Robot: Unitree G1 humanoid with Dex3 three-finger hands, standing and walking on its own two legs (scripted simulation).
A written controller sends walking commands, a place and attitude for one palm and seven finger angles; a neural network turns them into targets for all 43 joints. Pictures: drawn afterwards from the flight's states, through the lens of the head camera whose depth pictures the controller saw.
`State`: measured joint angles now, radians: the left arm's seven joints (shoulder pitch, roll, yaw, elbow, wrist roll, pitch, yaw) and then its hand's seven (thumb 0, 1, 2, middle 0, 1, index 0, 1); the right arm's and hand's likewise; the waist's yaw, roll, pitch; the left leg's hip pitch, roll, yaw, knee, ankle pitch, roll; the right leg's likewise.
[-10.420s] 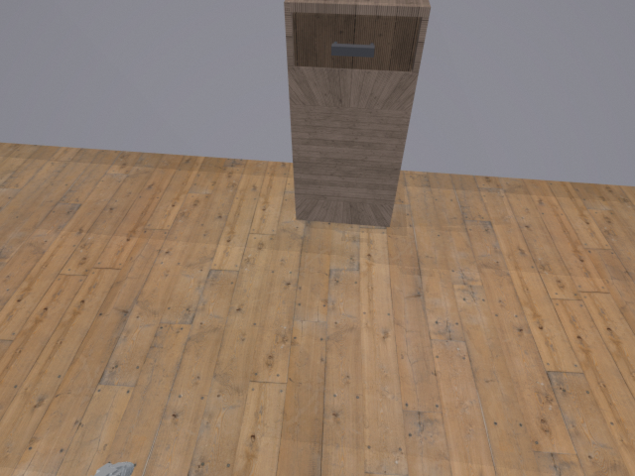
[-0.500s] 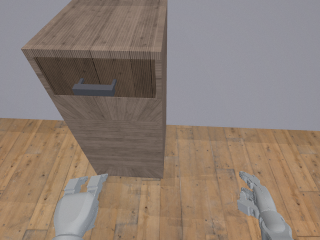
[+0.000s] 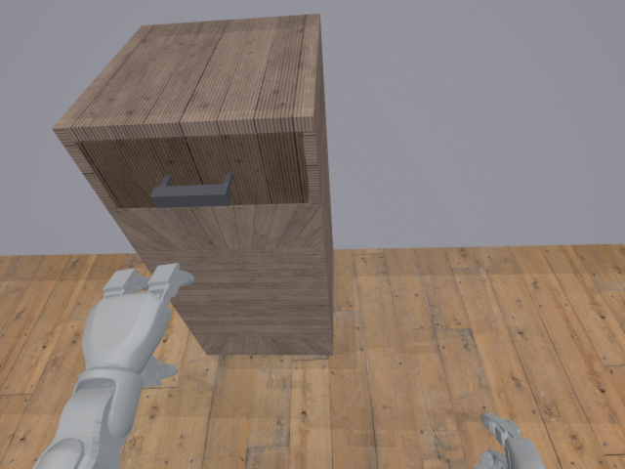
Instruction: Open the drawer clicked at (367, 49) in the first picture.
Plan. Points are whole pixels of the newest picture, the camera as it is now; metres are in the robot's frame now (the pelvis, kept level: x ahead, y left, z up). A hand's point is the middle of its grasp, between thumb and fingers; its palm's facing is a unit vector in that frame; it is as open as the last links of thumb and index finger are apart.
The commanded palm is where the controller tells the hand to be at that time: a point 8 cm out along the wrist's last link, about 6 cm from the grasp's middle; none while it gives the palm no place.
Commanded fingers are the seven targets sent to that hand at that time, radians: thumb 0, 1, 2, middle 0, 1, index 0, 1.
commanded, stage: raise the hand with hooked fingers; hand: left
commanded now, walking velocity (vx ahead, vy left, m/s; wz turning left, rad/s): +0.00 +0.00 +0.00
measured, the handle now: (195, 187) +0.54 +0.29 +0.04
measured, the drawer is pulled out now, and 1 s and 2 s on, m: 0.00 0.00 0.00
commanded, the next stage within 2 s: move the hooked fingers above the handle in 0.92 s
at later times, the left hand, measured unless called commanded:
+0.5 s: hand (95, 247) +0.31 +0.29 +0.15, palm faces +0.12 -0.05 -0.99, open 13.8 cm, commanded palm +0.28 +0.29 +0.21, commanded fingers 0.00 -0.50 0.30 -0.30 -1.20 -0.30 -1.20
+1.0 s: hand (98, 246) +0.30 +0.28 +0.16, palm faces +0.14 -0.05 -0.99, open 13.8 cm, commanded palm +0.27 +0.27 +0.21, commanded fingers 0.00 -0.50 0.30 -0.30 -1.20 -0.30 -1.20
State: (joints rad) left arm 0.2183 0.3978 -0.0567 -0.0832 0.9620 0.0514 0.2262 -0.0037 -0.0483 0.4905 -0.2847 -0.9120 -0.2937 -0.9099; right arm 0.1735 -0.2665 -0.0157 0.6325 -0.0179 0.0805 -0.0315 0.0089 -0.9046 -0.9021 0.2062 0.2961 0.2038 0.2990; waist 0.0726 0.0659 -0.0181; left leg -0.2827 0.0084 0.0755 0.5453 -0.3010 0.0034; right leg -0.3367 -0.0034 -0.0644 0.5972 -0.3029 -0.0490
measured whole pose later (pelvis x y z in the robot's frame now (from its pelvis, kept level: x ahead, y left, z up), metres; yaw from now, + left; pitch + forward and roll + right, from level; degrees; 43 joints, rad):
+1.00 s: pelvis -0.01 +0.02 +0.01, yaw +2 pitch +0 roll +0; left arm -0.18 0.54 -0.02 -0.02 0.86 0.05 -0.01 0.00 -0.49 0.30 -0.32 -1.20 -0.33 -1.20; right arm 0.13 -0.27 0.01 0.66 0.03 0.10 0.01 0.01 -0.91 -0.90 0.20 0.30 0.20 0.30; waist 0.10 0.11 0.02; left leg -0.17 -0.03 0.05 0.37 -0.20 0.03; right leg -0.20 -0.03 -0.09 0.40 -0.20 -0.02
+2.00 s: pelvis +0.02 +0.03 +0.01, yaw +1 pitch +7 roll +0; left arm -0.56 0.52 -0.09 0.55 0.94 0.01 0.00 -0.01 -0.49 0.30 -0.31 -1.20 -0.32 -1.20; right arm 0.23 -0.27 -0.02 0.65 0.05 0.13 -0.03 0.00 -0.91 -0.90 0.21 0.30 0.20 0.30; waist 0.03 0.07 -0.05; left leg -0.33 -0.02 0.06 0.48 -0.28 0.04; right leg -0.36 -0.03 -0.07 0.49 -0.26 -0.01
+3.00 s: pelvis +0.01 +0.01 +0.00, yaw +0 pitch +13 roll +0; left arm -0.86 0.66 -0.02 1.05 1.03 -0.04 0.06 0.00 -0.49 0.30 -0.32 -1.21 -0.34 -1.22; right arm 0.31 -0.28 -0.02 0.67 0.05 0.12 -0.08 0.00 -0.90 -0.90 0.21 0.30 0.21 0.30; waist -0.08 0.05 -0.07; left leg -0.48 0.02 0.07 0.55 -0.29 0.02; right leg -0.51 0.01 -0.06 0.54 -0.26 -0.04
